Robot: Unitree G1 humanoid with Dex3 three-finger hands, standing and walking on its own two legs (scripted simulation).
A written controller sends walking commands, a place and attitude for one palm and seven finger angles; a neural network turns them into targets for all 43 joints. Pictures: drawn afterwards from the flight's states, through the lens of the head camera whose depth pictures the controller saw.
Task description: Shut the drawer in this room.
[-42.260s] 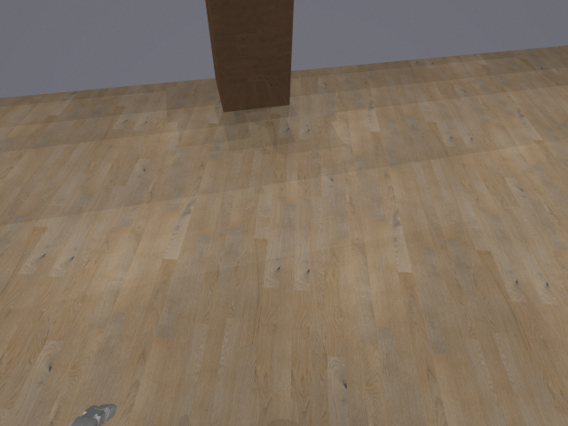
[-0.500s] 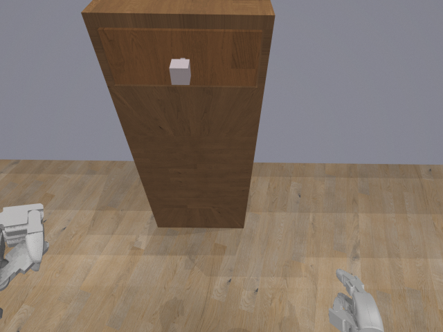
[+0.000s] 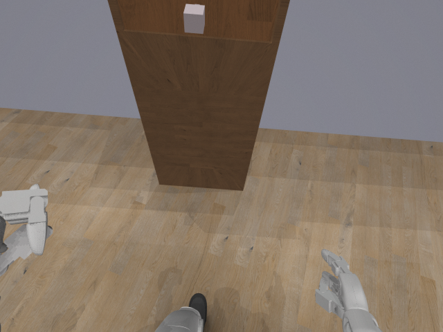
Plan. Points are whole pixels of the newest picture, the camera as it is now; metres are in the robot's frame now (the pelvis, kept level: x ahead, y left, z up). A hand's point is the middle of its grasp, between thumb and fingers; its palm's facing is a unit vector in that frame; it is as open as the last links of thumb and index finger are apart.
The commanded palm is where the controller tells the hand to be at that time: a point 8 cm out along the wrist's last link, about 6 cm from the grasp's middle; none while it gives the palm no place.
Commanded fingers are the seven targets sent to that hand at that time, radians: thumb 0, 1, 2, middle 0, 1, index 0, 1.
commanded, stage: step back with the hand held close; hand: left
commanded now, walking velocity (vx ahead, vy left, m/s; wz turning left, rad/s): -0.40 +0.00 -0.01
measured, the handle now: (195, 14) +0.75 +0.15 +0.14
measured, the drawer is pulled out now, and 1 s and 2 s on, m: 0.00 0.00 0.00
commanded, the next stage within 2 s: stop stepping back and stand still in 0.26 s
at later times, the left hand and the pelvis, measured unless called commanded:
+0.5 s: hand out of the picture +0.11 +0.26 +0.18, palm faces +0.17 -0.87 -0.46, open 3.3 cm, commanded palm +0.05 +0.31 +0.18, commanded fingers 0.00 0.90 0.90 -1.40 -1.60 -1.40 -1.60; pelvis -0.09 +0.04 +0.02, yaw -4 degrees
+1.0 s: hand out of the picture +0.03 +0.27 +0.19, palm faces +0.30 -0.83 -0.48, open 3.3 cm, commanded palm -0.04 +0.33 +0.18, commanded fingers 0.00 0.90 0.90 -1.40 -1.60 -1.40 -1.60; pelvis -0.18 +0.05 +0.00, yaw -2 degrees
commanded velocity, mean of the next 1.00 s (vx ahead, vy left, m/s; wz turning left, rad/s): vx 0.03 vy -0.04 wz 0.00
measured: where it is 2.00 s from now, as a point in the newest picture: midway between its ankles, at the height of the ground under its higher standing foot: outside the picture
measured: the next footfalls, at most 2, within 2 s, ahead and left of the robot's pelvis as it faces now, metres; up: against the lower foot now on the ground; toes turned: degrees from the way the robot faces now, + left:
left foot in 0.24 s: +0.07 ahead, +0.10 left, +0.00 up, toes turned -1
right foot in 0.64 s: -0.19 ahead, -0.06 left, +0.00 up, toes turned -6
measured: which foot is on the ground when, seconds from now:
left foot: down 0.00-0.10, up 0.12-0.22, down 0.24-0.60, up 0.62-0.80, down 0.82-1.00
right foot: down 0.00-0.26, up 0.28-0.62, down 0.64-0.82, up 0.84-1.00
